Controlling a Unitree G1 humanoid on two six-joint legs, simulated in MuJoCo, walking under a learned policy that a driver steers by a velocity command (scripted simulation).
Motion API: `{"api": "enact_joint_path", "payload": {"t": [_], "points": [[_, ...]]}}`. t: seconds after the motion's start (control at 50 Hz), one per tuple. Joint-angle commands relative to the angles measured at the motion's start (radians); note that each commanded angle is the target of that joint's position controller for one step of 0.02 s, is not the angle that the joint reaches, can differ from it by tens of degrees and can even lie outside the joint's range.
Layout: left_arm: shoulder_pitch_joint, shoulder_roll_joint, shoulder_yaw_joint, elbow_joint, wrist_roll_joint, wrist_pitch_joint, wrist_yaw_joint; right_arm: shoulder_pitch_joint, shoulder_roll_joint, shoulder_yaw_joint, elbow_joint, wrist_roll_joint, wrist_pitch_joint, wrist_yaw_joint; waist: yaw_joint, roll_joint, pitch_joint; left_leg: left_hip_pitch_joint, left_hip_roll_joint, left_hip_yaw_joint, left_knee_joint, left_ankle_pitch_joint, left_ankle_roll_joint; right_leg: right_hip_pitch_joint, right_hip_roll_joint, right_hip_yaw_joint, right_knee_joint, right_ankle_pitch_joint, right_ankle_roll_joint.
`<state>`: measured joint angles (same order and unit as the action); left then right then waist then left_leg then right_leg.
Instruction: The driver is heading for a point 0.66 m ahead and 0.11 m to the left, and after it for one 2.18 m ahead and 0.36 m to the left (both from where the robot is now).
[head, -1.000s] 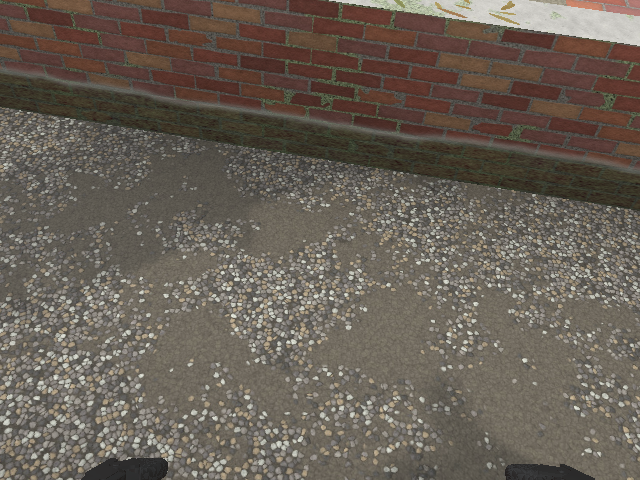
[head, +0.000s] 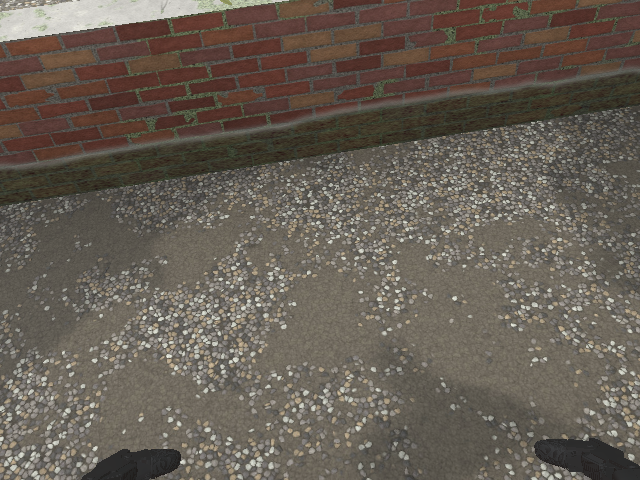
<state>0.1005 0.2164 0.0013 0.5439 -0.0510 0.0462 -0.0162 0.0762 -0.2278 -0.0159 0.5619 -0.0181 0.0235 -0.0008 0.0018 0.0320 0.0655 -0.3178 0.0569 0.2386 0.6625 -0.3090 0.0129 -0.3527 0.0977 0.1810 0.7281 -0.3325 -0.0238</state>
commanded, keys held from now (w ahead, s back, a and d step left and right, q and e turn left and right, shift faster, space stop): w+shift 1.00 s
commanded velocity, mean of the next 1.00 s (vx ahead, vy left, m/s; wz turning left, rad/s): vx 1.00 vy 0.00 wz -0.23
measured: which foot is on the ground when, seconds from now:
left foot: down 0.00-1.00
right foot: down 0.00-1.00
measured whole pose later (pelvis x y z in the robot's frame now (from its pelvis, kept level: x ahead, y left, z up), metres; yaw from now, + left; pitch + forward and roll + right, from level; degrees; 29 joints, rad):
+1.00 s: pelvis +0.02 +0.01 +0.01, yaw -3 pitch -2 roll +0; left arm 0.06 0.16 -0.05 0.55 -0.02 0.01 0.00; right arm 0.09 -0.14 0.00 0.56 -0.02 0.04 0.00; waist -0.02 -0.01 0.01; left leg -0.25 0.05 0.21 0.62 -0.34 0.04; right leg -0.28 0.12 0.21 0.63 -0.30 -0.01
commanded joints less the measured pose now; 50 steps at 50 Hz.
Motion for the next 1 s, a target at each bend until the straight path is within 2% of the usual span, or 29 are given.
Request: {"api": "enact_joint_path", "payload": {"t": [0.02,0.06,0.08,0.1,0.12,0.18,0.2,0.24,0.44,0.68,0.82,0.84,0.9,0.92,0.94,1.0], "points": [[-0.101,0.131,0.033,-0.111,0.003,-0.012,0.004,-0.113,-0.043,-0.012,-0.121,-0.005,-0.027,0.007,0.007,-0.154,-0.132,0.265,-0.038,-0.089,0.034,0.106,-0.069,-0.236,-0.065,0.185,-0.239,0.213,-0.106],[-0.108,0.11,0.024,-0.119,0.006,-0.016,0.008,-0.095,-0.029,-0.009,-0.108,-0.014,-0.035,0.004,0.002,-0.119,-0.181,0.313,-0.023,-0.103,0.016,0.138,-0.055,-0.224,-0.059,0.179,-0.245,0.226,-0.091],[-0.096,0.095,0.018,-0.117,0.005,-0.021,0.008,-0.109,-0.016,-0.006,-0.111,-0.019,-0.036,0.004,0.012,-0.082,-0.207,0.338,-0.013,-0.108,0.011,0.169,-0.05,-0.213,-0.058,0.177,-0.242,0.251,-0.082],[-0.091,0.098,0.021,-0.115,0.0,-0.026,0.004,-0.107,-0.022,-0.01,-0.111,-0.014,-0.047,0.013,0.012,-0.097,-0.224,0.367,-0.001,-0.114,0.013,0.151,-0.051,-0.234,-0.046,0.161,-0.249,0.202,-0.067],[-0.09,0.087,0.016,-0.114,0.001,-0.03,0.001,-0.113,-0.019,-0.01,-0.11,-0.012,-0.051,0.018,0.017,-0.083,-0.229,0.379,0.008,-0.113,0.008,0.147,-0.05,-0.236,-0.046,0.155,-0.259,0.183,-0.062],[-0.095,0.071,0.007,-0.112,0.009,-0.034,-0.005,-0.125,-0.002,-0.006,-0.109,-0.01,-0.051,0.025,0.019,-0.064,-0.212,0.368,0.009,-0.101,-0.003,0.125,-0.05,-0.232,-0.042,0.159,-0.29,0.141,-0.058],[-0.088,0.057,-0.002,-0.11,0.016,-0.03,-0.002,-0.136,0.016,0.002,-0.105,-0.013,-0.044,0.018,0.029,-0.044,-0.199,0.352,0.001,-0.094,-0.019,0.12,-0.046,-0.203,-0.047,0.171,-0.298,0.184,-0.061],[-0.092,0.06,-0.004,-0.111,0.022,-0.028,-0.002,-0.128,0.015,0.002,-0.101,-0.013,-0.041,0.012,0.025,-0.061,-0.182,0.338,-0.004,-0.093,-0.031,0.103,-0.046,-0.189,-0.041,0.178,-0.306,0.182,-0.059],[-0.115,0.02,-0.023,-0.107,0.026,-0.054,-0.009,-0.126,0.029,-0.002,-0.092,-0.007,-0.03,0.002,0.011,-0.066,-0.163,0.373,0.026,-0.107,-0.074,0.08,-0.036,-0.19,-0.032,0.145,-0.325,0.168,-0.047],[-0.117,0.007,-0.027,-0.095,0.03,-0.068,-0.003,-0.105,0.031,-0.006,-0.092,-0.002,-0.011,0.003,-0.006,-0.031,-0.162,0.364,0.051,-0.122,-0.095,0.069,-0.016,-0.171,-0.036,0.081,-0.26,0.223,-0.03],[-0.131,0.002,-0.028,-0.096,0.032,-0.065,0.004,-0.085,0.024,-0.005,-0.093,-0.001,-0.008,0.002,-0.015,-0.028,-0.151,0.332,0.059,-0.132,-0.112,0.061,-0.007,-0.158,-0.041,0.051,-0.223,0.238,-0.02],[-0.123,0.011,-0.028,-0.096,0.042,-0.058,0.006,-0.097,0.023,0.0,-0.099,-0.008,-0.01,0.001,0.005,-0.043,-0.133,0.293,0.05,-0.126,-0.111,0.099,-0.006,-0.134,-0.033,0.051,-0.226,0.323,-0.014],[-0.122,0.009,-0.029,-0.089,0.042,-0.049,0.012,-0.089,0.027,0.001,-0.103,-0.006,-0.013,0.0,0.0,-0.044,-0.16,0.291,0.037,-0.122,-0.111,0.115,-0.01,-0.097,-0.034,0.051,-0.213,0.364,-0.014],[-0.125,0.007,-0.03,-0.088,0.042,-0.048,0.014,-0.086,0.027,0.001,-0.103,-0.006,-0.012,0.001,-0.002,-0.039,-0.167,0.295,0.039,-0.123,-0.113,0.115,-0.01,-0.093,-0.035,0.049,-0.211,0.362,-0.012],[-0.14,-0.004,-0.031,-0.088,0.031,-0.055,0.016,-0.067,0.025,-0.005,-0.099,0.002,-0.009,0.003,-0.025,-0.018,-0.192,0.334,0.051,-0.131,-0.119,0.07,-0.01,-0.111,-0.044,0.044,-0.204,0.277,-0.014],[-0.168,-0.006,-0.031,-0.094,0.033,-0.06,0.016,-0.066,0.014,-0.006,-0.1,0.002,-0.002,0.006,-0.028,-0.007,-0.159,0.317,0.08,-0.151,-0.147,0.03,0.002,-0.144,-0.048,0.022,-0.198,0.203,-0.004]]}}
